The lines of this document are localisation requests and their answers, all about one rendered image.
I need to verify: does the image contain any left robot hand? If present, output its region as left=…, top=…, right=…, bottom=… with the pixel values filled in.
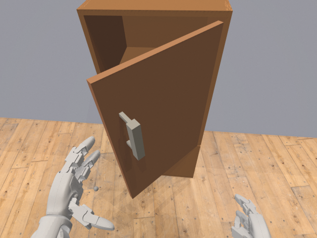
left=46, top=136, right=115, bottom=231

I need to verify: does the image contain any cupboard door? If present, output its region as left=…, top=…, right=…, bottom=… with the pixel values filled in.
left=86, top=20, right=224, bottom=199

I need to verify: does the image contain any handle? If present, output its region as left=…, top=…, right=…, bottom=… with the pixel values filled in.
left=119, top=112, right=145, bottom=160

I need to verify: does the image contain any robot left forearm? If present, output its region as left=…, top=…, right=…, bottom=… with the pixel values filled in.
left=30, top=215, right=72, bottom=238

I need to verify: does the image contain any right robot hand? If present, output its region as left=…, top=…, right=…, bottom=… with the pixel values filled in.
left=232, top=194, right=271, bottom=238

